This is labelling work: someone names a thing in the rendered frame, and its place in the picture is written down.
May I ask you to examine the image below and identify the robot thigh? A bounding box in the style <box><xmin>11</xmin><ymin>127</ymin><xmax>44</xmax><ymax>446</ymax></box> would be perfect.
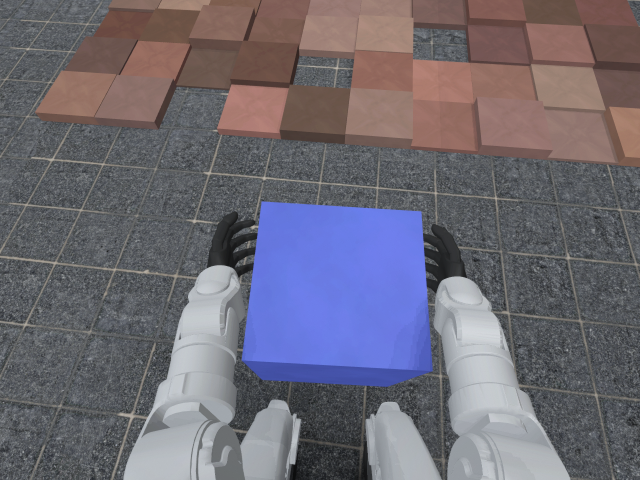
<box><xmin>365</xmin><ymin>411</ymin><xmax>442</xmax><ymax>480</ymax></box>
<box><xmin>240</xmin><ymin>408</ymin><xmax>301</xmax><ymax>480</ymax></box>

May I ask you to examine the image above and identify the robot left upper arm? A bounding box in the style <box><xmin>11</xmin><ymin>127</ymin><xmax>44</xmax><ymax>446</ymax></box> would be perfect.
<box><xmin>125</xmin><ymin>419</ymin><xmax>245</xmax><ymax>480</ymax></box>

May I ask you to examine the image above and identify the right robot thigh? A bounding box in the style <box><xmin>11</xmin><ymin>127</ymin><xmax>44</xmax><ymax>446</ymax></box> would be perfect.
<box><xmin>365</xmin><ymin>411</ymin><xmax>442</xmax><ymax>480</ymax></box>

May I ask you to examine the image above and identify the left robot hand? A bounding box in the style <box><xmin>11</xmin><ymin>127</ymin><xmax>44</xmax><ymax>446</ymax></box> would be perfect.
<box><xmin>207</xmin><ymin>211</ymin><xmax>258</xmax><ymax>278</ymax></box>

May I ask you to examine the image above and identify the left robot forearm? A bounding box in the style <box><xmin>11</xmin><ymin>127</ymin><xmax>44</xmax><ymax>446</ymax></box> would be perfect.
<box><xmin>123</xmin><ymin>265</ymin><xmax>245</xmax><ymax>480</ymax></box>

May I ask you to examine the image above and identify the right robot forearm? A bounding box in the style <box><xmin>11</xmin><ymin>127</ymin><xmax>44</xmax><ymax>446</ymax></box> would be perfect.
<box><xmin>433</xmin><ymin>276</ymin><xmax>570</xmax><ymax>479</ymax></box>

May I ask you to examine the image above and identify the right robot hand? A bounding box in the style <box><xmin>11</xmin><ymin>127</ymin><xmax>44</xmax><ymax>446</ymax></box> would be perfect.
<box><xmin>423</xmin><ymin>224</ymin><xmax>467</xmax><ymax>293</ymax></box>

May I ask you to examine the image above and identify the left robot thigh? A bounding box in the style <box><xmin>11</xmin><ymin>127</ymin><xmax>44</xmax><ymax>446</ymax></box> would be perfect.
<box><xmin>240</xmin><ymin>408</ymin><xmax>301</xmax><ymax>480</ymax></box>

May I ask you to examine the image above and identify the carton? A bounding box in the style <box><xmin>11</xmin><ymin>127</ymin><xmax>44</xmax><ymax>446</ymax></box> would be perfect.
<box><xmin>242</xmin><ymin>201</ymin><xmax>433</xmax><ymax>387</ymax></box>

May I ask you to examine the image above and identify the robot right upper arm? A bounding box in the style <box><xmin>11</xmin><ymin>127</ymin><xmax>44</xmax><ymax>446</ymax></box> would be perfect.
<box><xmin>447</xmin><ymin>430</ymin><xmax>570</xmax><ymax>480</ymax></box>

